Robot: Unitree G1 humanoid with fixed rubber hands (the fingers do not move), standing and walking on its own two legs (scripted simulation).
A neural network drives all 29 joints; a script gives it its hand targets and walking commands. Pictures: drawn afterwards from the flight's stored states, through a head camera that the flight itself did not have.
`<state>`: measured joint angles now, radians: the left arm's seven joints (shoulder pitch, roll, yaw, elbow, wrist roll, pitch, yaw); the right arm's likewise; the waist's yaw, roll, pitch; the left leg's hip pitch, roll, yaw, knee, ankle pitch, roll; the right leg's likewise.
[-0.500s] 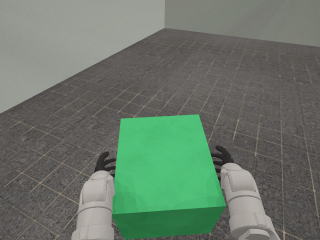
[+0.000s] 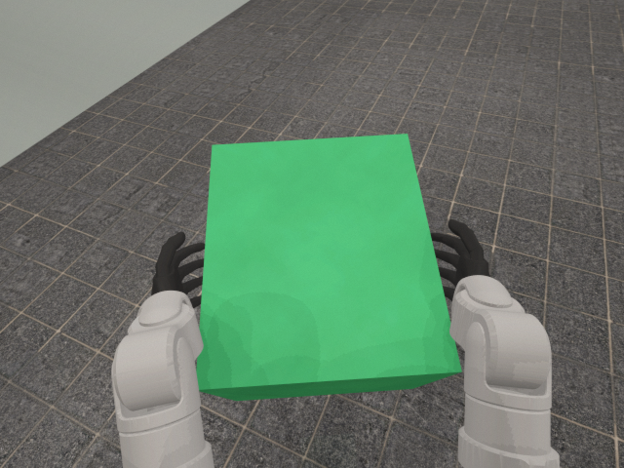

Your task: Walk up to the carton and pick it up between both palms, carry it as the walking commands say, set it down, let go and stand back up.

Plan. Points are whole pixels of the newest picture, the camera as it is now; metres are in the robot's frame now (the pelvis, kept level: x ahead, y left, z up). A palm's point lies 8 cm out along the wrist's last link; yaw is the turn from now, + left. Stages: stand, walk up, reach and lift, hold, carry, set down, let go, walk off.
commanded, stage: carry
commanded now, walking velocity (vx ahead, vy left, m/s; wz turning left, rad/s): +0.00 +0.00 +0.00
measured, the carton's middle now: (317, 273) +0.36 +0.01 +0.04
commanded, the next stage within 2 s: none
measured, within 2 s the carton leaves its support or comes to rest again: neither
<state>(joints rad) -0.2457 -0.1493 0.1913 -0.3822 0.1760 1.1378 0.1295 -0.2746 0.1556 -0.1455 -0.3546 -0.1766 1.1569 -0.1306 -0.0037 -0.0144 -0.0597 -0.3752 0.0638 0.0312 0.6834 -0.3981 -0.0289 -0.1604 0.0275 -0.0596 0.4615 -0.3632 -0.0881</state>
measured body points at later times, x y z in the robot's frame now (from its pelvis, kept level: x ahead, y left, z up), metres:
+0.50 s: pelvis +0.22 -0.07 -0.01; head +0.27 -0.09 +0.44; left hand +0.51 +0.08 +0.06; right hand +0.50 -0.25 +0.06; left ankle +0.20 +0.05 -0.74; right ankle +0.22 -0.19 -0.69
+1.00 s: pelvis +0.34 -0.15 +0.00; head +0.33 -0.17 +0.45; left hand +0.61 +0.01 +0.11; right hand +0.62 -0.32 +0.11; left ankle +0.30 -0.02 -0.72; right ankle +0.37 -0.23 -0.74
